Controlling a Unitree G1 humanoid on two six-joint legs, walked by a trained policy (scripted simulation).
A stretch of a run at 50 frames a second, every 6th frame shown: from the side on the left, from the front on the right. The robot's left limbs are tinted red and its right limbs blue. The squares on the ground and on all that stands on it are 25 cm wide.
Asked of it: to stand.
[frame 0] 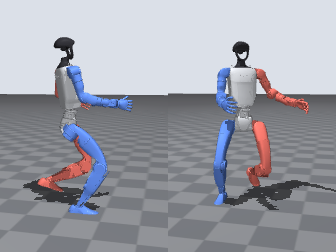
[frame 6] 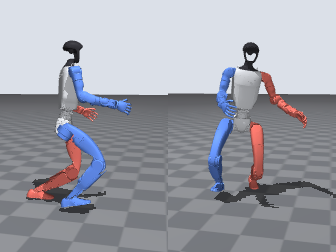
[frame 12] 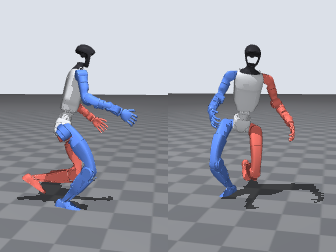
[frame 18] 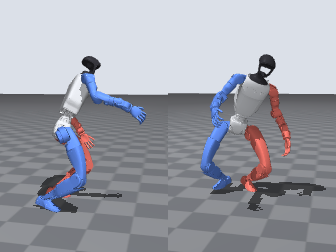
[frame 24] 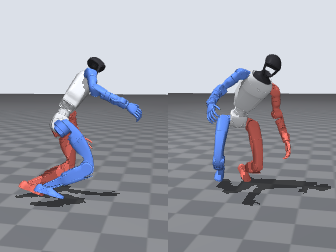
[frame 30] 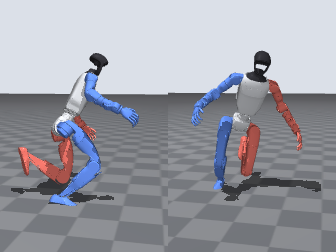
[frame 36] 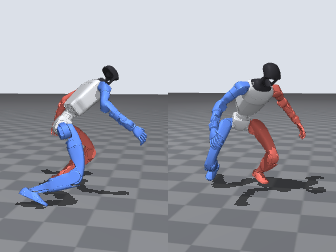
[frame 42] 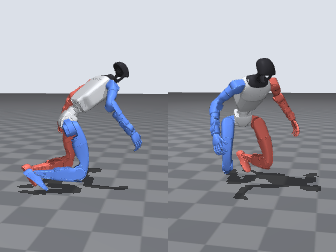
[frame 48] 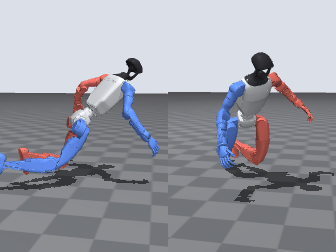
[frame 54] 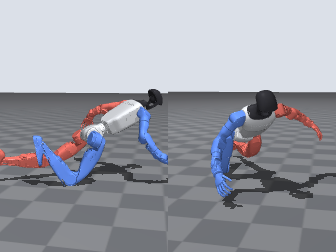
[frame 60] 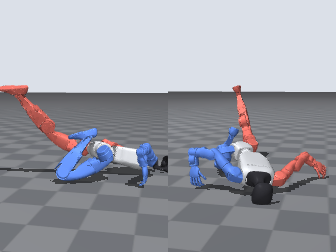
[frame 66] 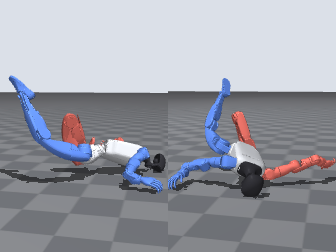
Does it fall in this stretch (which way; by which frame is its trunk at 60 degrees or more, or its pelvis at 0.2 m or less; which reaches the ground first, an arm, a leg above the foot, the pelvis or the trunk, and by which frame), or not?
yes: goes over forward; its trunk at 60 degrees or more by frame 54; the right leg reaches the ground first, by frame 54
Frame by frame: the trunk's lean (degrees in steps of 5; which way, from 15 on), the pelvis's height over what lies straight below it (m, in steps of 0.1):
0: 5, 0.7
6: 10, 0.6
12: 20 forward and to its left, 0.6
18: 35 forward and to its left, 0.6
24: 45 forward and to its left, 0.6
30: 30 forward and to its left, 0.6
36: 50 forward and to its left, 0.6
42: 55 forward, 0.6
48: 45 forward, 0.5
54: 60 forward, 0.4
60: 105 forward, 0.2
66: 105 forward, 0.2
